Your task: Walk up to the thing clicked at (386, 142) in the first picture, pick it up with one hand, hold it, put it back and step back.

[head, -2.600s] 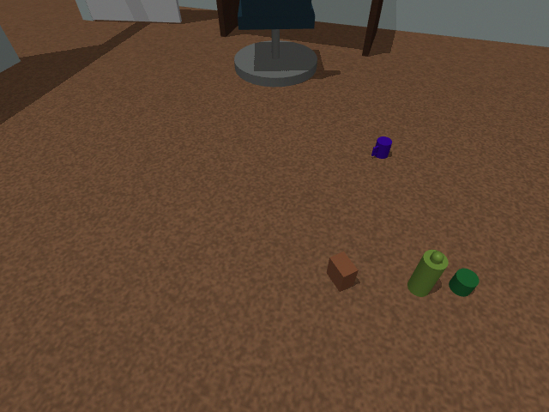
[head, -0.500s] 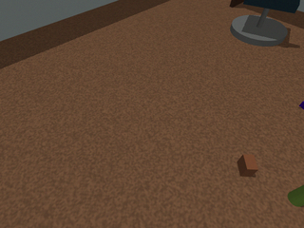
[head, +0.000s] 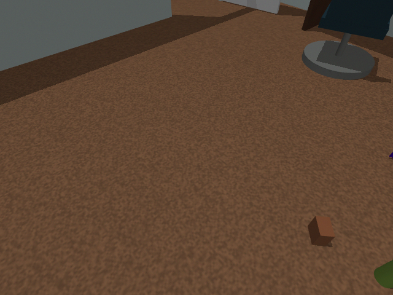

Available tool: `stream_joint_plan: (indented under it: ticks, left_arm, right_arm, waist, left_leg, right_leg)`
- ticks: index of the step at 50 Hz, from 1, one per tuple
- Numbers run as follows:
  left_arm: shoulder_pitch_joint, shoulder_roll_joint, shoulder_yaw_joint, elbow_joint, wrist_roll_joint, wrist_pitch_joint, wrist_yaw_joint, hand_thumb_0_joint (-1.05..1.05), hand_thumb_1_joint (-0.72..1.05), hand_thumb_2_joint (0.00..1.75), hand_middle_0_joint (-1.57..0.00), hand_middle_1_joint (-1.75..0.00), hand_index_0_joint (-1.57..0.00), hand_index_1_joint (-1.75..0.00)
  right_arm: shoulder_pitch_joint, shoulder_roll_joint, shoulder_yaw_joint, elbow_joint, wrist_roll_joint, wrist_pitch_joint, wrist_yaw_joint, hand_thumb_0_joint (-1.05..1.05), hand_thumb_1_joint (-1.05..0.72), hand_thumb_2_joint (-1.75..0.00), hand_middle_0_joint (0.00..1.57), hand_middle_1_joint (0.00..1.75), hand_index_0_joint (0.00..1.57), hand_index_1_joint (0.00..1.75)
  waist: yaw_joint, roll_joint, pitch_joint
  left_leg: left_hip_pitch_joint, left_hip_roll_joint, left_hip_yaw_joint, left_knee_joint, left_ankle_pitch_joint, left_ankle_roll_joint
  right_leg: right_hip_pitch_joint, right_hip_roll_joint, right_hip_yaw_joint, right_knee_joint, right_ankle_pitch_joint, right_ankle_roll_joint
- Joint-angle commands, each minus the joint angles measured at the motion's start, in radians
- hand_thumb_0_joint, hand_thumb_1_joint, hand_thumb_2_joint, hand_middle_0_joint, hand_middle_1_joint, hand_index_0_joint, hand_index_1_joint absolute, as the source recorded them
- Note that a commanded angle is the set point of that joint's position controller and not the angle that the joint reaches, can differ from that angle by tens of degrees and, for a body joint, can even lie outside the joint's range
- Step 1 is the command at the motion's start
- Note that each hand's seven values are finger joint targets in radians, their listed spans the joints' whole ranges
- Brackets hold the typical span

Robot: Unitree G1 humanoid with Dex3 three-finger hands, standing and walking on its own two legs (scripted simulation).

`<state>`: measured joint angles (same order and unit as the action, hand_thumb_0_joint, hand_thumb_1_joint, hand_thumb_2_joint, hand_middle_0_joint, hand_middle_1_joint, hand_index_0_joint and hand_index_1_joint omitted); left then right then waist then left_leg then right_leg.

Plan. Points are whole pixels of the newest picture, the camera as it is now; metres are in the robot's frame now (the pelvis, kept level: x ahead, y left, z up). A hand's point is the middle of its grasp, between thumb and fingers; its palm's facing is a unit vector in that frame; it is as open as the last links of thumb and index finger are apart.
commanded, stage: walk up
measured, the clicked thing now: out of the picture +1.11 -1.27 -0.72
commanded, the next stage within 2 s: stand in 0.18 s
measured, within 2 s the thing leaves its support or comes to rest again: neither
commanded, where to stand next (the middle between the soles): +0.06 -0.01 m, yaw -2 degrees
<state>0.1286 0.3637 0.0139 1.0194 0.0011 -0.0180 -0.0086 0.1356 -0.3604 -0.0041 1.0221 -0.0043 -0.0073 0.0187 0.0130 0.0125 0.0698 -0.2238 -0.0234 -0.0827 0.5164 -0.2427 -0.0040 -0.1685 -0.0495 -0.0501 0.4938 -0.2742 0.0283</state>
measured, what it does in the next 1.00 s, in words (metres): stands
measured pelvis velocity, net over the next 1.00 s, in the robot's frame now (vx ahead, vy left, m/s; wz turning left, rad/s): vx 0.01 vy -0.01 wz -0.03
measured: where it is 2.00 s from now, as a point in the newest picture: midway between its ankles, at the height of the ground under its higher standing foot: outside the picture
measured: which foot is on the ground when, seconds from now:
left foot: down 0.00-1.00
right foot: down 0.00-1.00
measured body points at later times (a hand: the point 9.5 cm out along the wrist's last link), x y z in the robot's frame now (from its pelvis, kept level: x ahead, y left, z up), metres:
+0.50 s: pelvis +0.01 -0.01 +0.01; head +0.01 +0.00 +0.46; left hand +0.08 +0.30 -0.13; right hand +0.08 -0.31 -0.12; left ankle +0.03 +0.12 -0.74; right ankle +0.00 -0.14 -0.74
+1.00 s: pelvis +0.01 -0.01 +0.01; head +0.02 -0.02 +0.46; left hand +0.10 +0.29 -0.12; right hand +0.08 -0.32 -0.12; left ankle +0.03 +0.12 -0.74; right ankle +0.00 -0.14 -0.74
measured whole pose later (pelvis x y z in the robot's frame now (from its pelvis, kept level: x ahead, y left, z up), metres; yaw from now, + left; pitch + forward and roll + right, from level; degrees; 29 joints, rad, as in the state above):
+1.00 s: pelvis +0.01 -0.01 +0.01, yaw -2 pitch -2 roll +0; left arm 0.10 0.35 0.01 1.14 0.00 -0.01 -0.01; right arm 0.10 -0.35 0.00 1.15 -0.01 -0.01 0.01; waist 0.00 0.01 0.04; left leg -0.12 0.01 -0.06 0.32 -0.17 -0.03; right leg -0.09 -0.02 -0.03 0.33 -0.20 0.01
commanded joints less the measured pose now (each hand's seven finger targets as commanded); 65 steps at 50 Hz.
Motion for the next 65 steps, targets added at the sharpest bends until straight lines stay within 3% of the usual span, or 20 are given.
stream_joint_plan:
  ticks: [1, 8, 9, 15, 24, 34, 40, 47, 52, 56, 59, 65]
  left_arm:
    - [-0.074, 0.230, 0.049, -0.049, 0.000, -0.025, 0.013, 0.00, 0.90, 0.90, -0.20, -0.30, -0.20, -0.30]
    - [-0.094, 0.226, 0.048, -0.005, 0.001, -0.020, 0.013, 0.00, 0.90, 0.90, -0.20, -0.30, -0.20, -0.30]
    - [-0.079, 0.208, 0.035, 0.025, 0.001, -0.014, 0.011, 0.00, 0.90, 0.90, -0.20, -0.30, -0.20, -0.30]
    - [-0.090, 0.210, 0.030, 0.052, 0.003, -0.019, 0.011, 0.00, 0.90, 0.90, -0.20, -0.30, -0.20, -0.30]
    - [-0.088, 0.213, 0.027, 0.071, 0.006, -0.018, 0.013, 0.00, 0.90, 0.90, -0.20, -0.30, -0.20, -0.30]
    - [-0.064, 0.201, 0.023, 0.075, 0.006, -0.018, 0.015, 0.00, 0.90, 0.90, -0.20, -0.30, -0.20, -0.30]
    - [-0.065, 0.208, 0.025, 0.073, 0.004, -0.014, 0.015, 0.00, 0.90, 0.90, -0.20, -0.30, -0.20, -0.30]
    - [-0.066, 0.209, 0.028, 0.069, 0.005, -0.015, 0.016, 0.00, 0.90, 0.90, -0.20, -0.30, -0.20, -0.30]
    - [-0.064, 0.211, 0.030, 0.063, 0.003, -0.013, 0.015, 0.00, 0.90, 0.90, -0.20, -0.30, -0.20, -0.30]
    - [-0.066, 0.211, 0.031, 0.056, 0.006, -0.015, 0.016, 0.00, 0.90, 0.90, -0.20, -0.30, -0.20, -0.30]
    - [-0.064, 0.211, 0.030, 0.060, 0.003, -0.013, 0.016, 0.00, 0.90, 0.90, -0.20, -0.30, -0.20, -0.30]
    - [-0.064, 0.209, 0.033, 0.055, 0.006, -0.013, 0.016, 0.00, 0.90, 0.90, -0.20, -0.30, -0.20, -0.30]
  right_arm:
    - [-0.056, -0.219, -0.044, -0.040, 0.004, -0.025, -0.017, 0.00, -0.90, -0.90, 0.20, 0.30, 0.20, 0.30]
    - [-0.084, -0.214, -0.039, -0.004, 0.002, -0.022, -0.018, 0.00, -0.90, -0.90, 0.20, 0.30, 0.20, 0.30]
    - [-0.084, -0.195, -0.035, 0.012, -0.003, -0.026, -0.020, 0.00, -0.90, -0.90, 0.20, 0.30, 0.20, 0.30]
    - [-0.098, -0.212, -0.041, 0.037, -0.001, -0.028, -0.023, 0.00, -0.90, -0.90, 0.20, 0.30, 0.20, 0.30]
    - [-0.102, -0.209, -0.040, 0.057, -0.002, -0.026, -0.024, 0.00, -0.90, -0.90, 0.20, 0.30, 0.20, 0.30]
    - [-0.103, -0.209, -0.038, 0.066, 0.000, -0.026, -0.026, 0.00, -0.90, -0.90, 0.20, 0.30, 0.20, 0.30]
    - [-0.090, -0.202, -0.033, 0.072, -0.002, -0.021, -0.026, 0.00, -0.90, -0.90, 0.20, 0.30, 0.20, 0.30]
    - [-0.096, -0.200, -0.031, 0.067, 0.000, -0.025, -0.026, 0.00, -0.90, -0.90, 0.20, 0.30, 0.20, 0.30]
    - [-0.084, -0.202, -0.030, 0.067, -0.002, -0.024, -0.026, 0.00, -0.90, -0.90, 0.20, 0.30, 0.20, 0.30]
    - [-0.085, -0.205, -0.033, 0.064, -0.002, -0.023, -0.028, 0.00, -0.90, -0.90, 0.20, 0.30, 0.20, 0.30]
    - [-0.081, -0.200, -0.029, 0.066, -0.001, -0.022, -0.027, 0.00, -0.90, -0.90, 0.20, 0.30, 0.20, 0.30]
    - [-0.084, -0.205, -0.030, 0.058, -0.001, -0.021, -0.029, 0.00, -0.90, -0.90, 0.20, 0.30, 0.20, 0.30]
  waist:
    - [-0.001, -0.006, -0.107]
    - [0.005, 0.003, -0.098]
    - [0.001, -0.017, -0.090]
    - [-0.002, 0.015, -0.092]
    - [-0.008, 0.014, -0.091]
    - [-0.008, -0.003, -0.107]
    - [-0.008, -0.019, -0.069]
    - [-0.005, -0.031, -0.093]
    - [-0.008, -0.013, -0.079]
    - [-0.005, -0.022, -0.108]
    - [-0.010, -0.017, -0.084]
    - [-0.008, -0.012, -0.104]
  left_leg:
    - [0.008, 0.101, -0.100, -0.127, 0.200, 0.044]
    - [-0.006, 0.104, -0.103, -0.160, 0.209, 0.038]
    - [0.030, 0.120, -0.099, -0.196, 0.160, 0.029]
    - [0.058, 0.128, -0.084, -0.205, 0.226, 0.024]
    - [0.065, 0.130, -0.066, -0.237, 0.166, 0.018]
    - [0.112, 0.139, -0.051, -0.218, 0.268, 0.017]
    - [0.078, 0.131, -0.048, -0.242, 0.179, 0.010]
    - [0.101, 0.139, -0.051, -0.235, 0.258, 0.012]
    - [0.106, 0.137, -0.043, -0.238, 0.213, 0.010]
    - [0.110, 0.140, -0.038, -0.223, 0.265, 0.010]
    - [0.110, 0.138, -0.037, -0.233, 0.229, 0.010]
    - [0.120, 0.143, -0.035, -0.224, 0.253, 0.014]
  right_leg:
    - [0.078, -0.086, 0.082, -0.123, 0.116, -0.066]
    - [0.112, -0.085, 0.067, -0.158, 0.123, -0.057]
    - [0.073, -0.086, 0.087, -0.181, 0.064, -0.054]
    - [0.094, -0.092, 0.095, -0.203, 0.144, -0.045]
    - [0.084, -0.088, 0.102, -0.223, 0.111, -0.046]
    - [0.089, -0.092, 0.103, -0.219, 0.213, -0.045]
    - [0.068, -0.085, 0.109, -0.235, 0.127, -0.045]
    - [0.089, -0.085, 0.102, -0.221, 0.199, -0.045]
    - [0.068, -0.086, 0.110, -0.232, 0.162, -0.047]
    - [0.101, -0.089, 0.111, -0.219, 0.233, -0.047]
    - [0.077, -0.085, 0.111, -0.229, 0.195, -0.046]
    - [0.090, -0.084, 0.108, -0.223, 0.222, -0.046]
